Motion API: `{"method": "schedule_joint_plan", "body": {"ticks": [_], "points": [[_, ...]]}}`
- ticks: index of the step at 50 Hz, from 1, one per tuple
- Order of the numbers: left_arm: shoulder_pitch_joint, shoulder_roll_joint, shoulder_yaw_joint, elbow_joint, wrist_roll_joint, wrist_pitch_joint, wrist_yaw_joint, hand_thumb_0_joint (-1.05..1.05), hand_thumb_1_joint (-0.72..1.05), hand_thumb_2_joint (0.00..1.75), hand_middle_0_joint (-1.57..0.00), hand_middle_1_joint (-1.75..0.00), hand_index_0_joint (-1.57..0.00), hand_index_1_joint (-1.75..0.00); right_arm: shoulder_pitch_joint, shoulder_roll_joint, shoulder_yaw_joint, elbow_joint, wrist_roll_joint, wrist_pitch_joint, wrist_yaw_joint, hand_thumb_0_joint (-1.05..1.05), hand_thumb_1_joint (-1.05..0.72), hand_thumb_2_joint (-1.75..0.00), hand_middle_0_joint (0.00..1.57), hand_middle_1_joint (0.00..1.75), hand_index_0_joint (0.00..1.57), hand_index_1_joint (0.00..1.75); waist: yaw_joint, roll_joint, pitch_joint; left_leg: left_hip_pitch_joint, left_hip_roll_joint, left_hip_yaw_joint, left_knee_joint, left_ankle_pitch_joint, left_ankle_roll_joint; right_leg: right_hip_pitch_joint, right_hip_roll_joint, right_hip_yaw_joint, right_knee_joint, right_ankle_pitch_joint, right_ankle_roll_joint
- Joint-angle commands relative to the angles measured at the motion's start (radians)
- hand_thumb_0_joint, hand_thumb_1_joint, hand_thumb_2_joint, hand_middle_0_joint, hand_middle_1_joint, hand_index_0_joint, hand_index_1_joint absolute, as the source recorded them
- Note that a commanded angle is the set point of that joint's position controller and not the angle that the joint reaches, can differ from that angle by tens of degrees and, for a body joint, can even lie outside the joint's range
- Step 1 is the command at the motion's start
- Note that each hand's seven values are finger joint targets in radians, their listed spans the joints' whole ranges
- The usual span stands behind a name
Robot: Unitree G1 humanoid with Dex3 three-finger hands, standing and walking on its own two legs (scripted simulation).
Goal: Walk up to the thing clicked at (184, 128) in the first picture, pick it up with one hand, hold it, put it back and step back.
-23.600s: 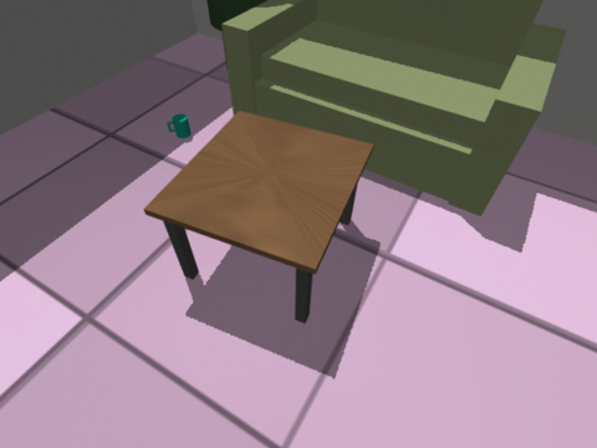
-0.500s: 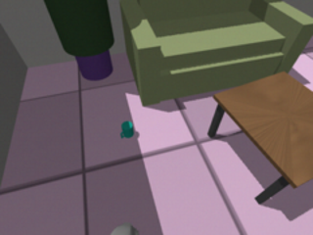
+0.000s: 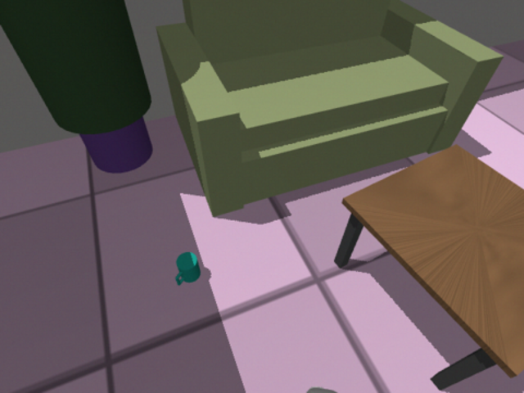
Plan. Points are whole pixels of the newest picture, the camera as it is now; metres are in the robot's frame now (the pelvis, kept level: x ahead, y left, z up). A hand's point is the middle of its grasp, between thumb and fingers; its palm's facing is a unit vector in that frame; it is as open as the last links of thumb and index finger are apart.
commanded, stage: walk up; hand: left
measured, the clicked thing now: (186, 270) +0.71 +0.27 -0.71
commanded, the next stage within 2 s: none
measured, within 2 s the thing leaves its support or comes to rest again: neither
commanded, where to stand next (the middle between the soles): +0.34 +0.02 m, yaw +1 degrees
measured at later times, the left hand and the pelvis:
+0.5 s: hand (71, 384) +0.20 +0.32 -0.16, palm faces -0.04 -0.93 -0.36, open 7.4 cm; pelvis +0.16 +0.04 -0.01, yaw +0 degrees
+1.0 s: hand (111, 299) +0.34 +0.29 -0.15, palm faces -0.04 -0.93 -0.36, open 7.4 cm; pelvis +0.25 +0.03 -0.01, yaw +0 degrees
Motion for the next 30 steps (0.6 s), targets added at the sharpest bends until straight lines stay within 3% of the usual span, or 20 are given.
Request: {"method": "schedule_joint_plan", "body": {"ticks": [1,2,3,4,6,8,10,14,15,17,18,19,20,21,22,23,24,26,30], "points": [[0.175,0.24,0.082,-0.029,0.003,-0.052,0.039,0.0,0.9,0.9,-0.2,-0.3,-0.2,-0.3,-0.017,-0.149,-0.039,-0.116,0.01,-0.021,-0.021,0.0,-0.9,-0.9,0.2,0.3,0.2,0.3,0.119,-0.146,-0.133,-0.261,0.081,-0.048,0.289,0.24,0.089,0.446,-0.038,0.133,-0.196,-0.086,-0.066],[0.225,0.336,0.102,-0.048,0.001,-0.062,0.05,0.0,0.9,0.9,-0.2,-0.3,-0.2,-0.3,0.008,-0.096,-0.016,-0.136,0.009,-0.02,-0.019,0.0,-0.9,-0.9,0.2,0.3,0.2,0.3,0.126,-0.303,-0.177,-0.5,-0.046,-0.023,0.52,-0.127,0.034,0.593,-0.308,0.577,-0.292,-0.183,-0.167],[0.198,0.35,0.097,-0.047,-0.016,-0.054,0.049,0.0,0.9,0.9,-0.2,-0.3,-0.2,-0.3,-0.033,-0.206,-0.045,-0.107,-0.001,-0.006,-0.032,0.0,-0.9,-0.9,0.2,0.3,0.2,0.3,0.131,-0.174,-0.122,-0.546,-0.018,-0.111,0.598,-0.19,0.035,0.512,-0.373,0.691,-0.31,-0.218,-0.268],[0.164,0.327,0.091,-0.063,-0.025,-0.051,0.052,0.0,0.9,0.9,-0.2,-0.3,-0.2,-0.3,-0.055,-0.22,-0.051,-0.095,0.001,-0.003,-0.037,0.0,-0.9,-0.9,0.2,0.3,0.2,0.3,0.117,-0.109,-0.069,-0.564,0.014,-0.17,0.62,-0.157,0.034,0.447,-0.357,0.608,-0.311,-0.167,-0.283],[0.087,0.274,0.072,-0.084,-0.026,-0.048,0.058,0.0,0.9,0.9,-0.2,-0.3,-0.2,-0.3,-0.019,-0.202,-0.049,-0.061,0.011,0.0,-0.03,0.0,-0.9,-0.9,0.2,0.3,0.2,0.3,0.075,-0.117,-0.021,-0.508,0.045,-0.181,0.553,-0.069,0.03,0.339,-0.253,0.399,-0.305,-0.084,-0.223],[0.05,0.254,0.065,-0.096,-0.02,-0.048,0.055,0.0,0.9,0.9,-0.2,-0.3,-0.2,-0.3,0.023,-0.195,-0.054,-0.03,0.002,0.004,-0.017,0.0,-0.9,-0.9,0.2,0.3,0.2,0.3,0.047,-0.158,-0.015,-0.414,0.049,-0.147,0.454,-0.012,0.017,0.232,-0.192,0.251,-0.313,-0.054,-0.199],[0.043,0.265,0.069,-0.112,-0.006,-0.046,0.049,0.0,0.9,0.9,-0.2,-0.3,-0.2,-0.3,-0.003,-0.18,-0.057,-0.031,-0.006,0.007,-0.001,0.0,-0.9,-0.9,0.2,0.3,0.2,0.3,0.053,-0.183,0.004,-0.383,0.048,-0.113,0.333,-0.012,0.003,0.163,-0.184,0.209,-0.335,-0.155,-0.213],[0.038,0.272,0.072,-0.126,-0.006,-0.043,0.041,0.0,0.9,0.9,-0.2,-0.3,-0.2,-0.3,-0.041,-0.169,-0.065,-0.035,-0.015,-0.006,0.009,0.0,-0.9,-0.9,0.2,0.3,0.2,0.3,0.059,-0.179,-0.016,-0.293,0.044,-0.078,0.156,0.1,-0.009,0.122,-0.175,0.177,-0.313,-0.282,-0.201],[0.015,0.277,0.071,-0.134,-0.005,-0.04,0.038,0.0,0.9,0.9,-0.2,-0.3,-0.2,-0.3,-0.045,-0.17,-0.069,-0.032,-0.015,-0.01,0.01,0.0,-0.9,-0.9,0.2,0.3,0.2,0.3,0.046,-0.175,-0.02,-0.234,0.04,-0.071,0.123,0.126,-0.007,0.073,-0.181,0.171,-0.3,-0.31,-0.193],[-0.013,0.264,0.063,-0.137,-0.007,-0.03,0.036,0.0,0.9,0.9,-0.2,-0.3,-0.2,-0.3,0.012,-0.171,-0.077,-0.007,-0.017,-0.021,0.005,0.0,-0.9,-0.9,0.2,0.3,0.2,0.3,0.006,-0.115,-0.027,-0.074,0.0,-0.02,0.041,0.182,-0.008,-0.019,-0.139,0.119,-0.204,-0.386,-0.157],[-0.029,0.241,0.054,-0.14,-0.002,-0.024,0.034,0.0,0.9,0.9,-0.2,-0.3,-0.2,-0.3,0.062,-0.188,-0.087,0.012,-0.022,-0.024,-0.002,0.0,-0.9,-0.9,0.2,0.3,0.2,0.3,-0.032,-0.074,-0.035,0.016,-0.022,-0.005,0.06,0.145,0.003,-0.097,-0.118,0.1,-0.133,-0.427,-0.138],[-0.007,0.196,0.04,-0.144,0.004,-0.018,0.035,0.0,0.9,0.9,-0.2,-0.3,-0.2,-0.3,0.131,-0.218,-0.097,0.031,-0.024,-0.029,-0.012,0.0,-0.9,-0.9,0.2,0.3,0.2,0.3,-0.057,0.029,-0.059,0.13,-0.014,-0.051,0.03,0.022,0.021,-0.188,-0.078,0.072,0.021,-0.456,-0.117],[-0.001,0.125,0.02,-0.153,-0.006,-0.014,0.031,0.0,0.9,0.9,-0.2,-0.3,-0.2,-0.3,0.185,-0.304,-0.119,0.026,-0.03,-0.037,-0.023,0.0,-0.9,-0.9,0.2,0.3,0.2,0.3,-0.086,0.284,-0.029,0.153,0.217,-0.482,-0.217,-0.336,0.094,-0.352,0.051,-0.031,0.371,-0.386,-0.048],[0.005,0.181,0.037,-0.134,-0.011,-0.006,0.047,0.0,0.9,0.9,-0.2,-0.3,-0.2,-0.3,0.161,-0.36,-0.124,-0.005,-0.016,-0.041,-0.024,0.0,-0.9,-0.9,0.2,0.3,0.2,0.3,-0.075,0.245,0.011,0.045,0.387,-0.799,-0.38,-0.514,0.206,-0.382,0.08,0.064,0.531,-0.379,-0.041],[0.006,0.237,0.042,-0.117,-0.006,-0.007,0.054,0.0,0.9,0.9,-0.2,-0.3,-0.2,-0.3,0.092,-0.345,-0.12,-0.023,-0.004,-0.039,-0.028,0.0,-0.9,-0.9,0.2,0.3,0.2,0.3,-0.043,0.143,0.051,-0.004,0.403,-0.782,-0.367,-0.441,0.24,-0.366,0.035,0.125,0.584,-0.315,-0.036],[0.034,0.236,0.04,-0.088,-0.014,-0.009,0.054,0.0,0.9,0.9,-0.2,-0.3,-0.2,-0.3,0.039,-0.307,-0.103,-0.034,-0.002,-0.039,-0.032,0.0,-0.9,-0.9,0.2,0.3,0.2,0.3,-0.007,0.095,0.068,-0.047,0.345,-0.644,-0.344,-0.303,0.215,-0.33,0.016,0.152,0.577,-0.238,-0.031],[0.078,0.231,0.044,-0.063,-0.017,-0.01,0.052,0.0,0.9,0.9,-0.2,-0.3,-0.2,-0.3,0.001,-0.279,-0.091,-0.048,-0.004,-0.042,-0.035,0.0,-0.9,-0.9,0.2,0.3,0.2,0.3,0.02,0.108,0.049,-0.042,0.314,-0.554,-0.332,-0.231,0.207,-0.294,-0.009,0.141,0.545,-0.205,-0.027],[0.105,0.226,0.047,-0.034,-0.011,-0.008,0.041,0.0,0.9,0.9,-0.2,-0.3,-0.2,-0.3,-0.011,-0.25,-0.078,-0.041,-0.002,-0.047,-0.037,0.0,-0.9,-0.9,0.2,0.3,0.2,0.3,0.029,0.133,0.019,-0.073,0.253,-0.377,-0.291,-0.013,0.185,-0.199,-0.03,0.106,0.441,-0.165,-0.009],[0.055,0.175,0.037,-0.046,-0.005,0.014,0.034,0.0,0.9,0.9,-0.2,-0.3,-0.2,-0.3,-0.013,-0.241,-0.068,-0.047,-0.007,-0.044,-0.05,0.0,-0.9,-0.9,0.2,0.3,0.2,0.3,0.019,0.146,0.024,-0.088,0.232,-0.246,-0.252,0.284,0.201,-0.125,-0.022,0.053,0.281,-0.139,0.017]]}}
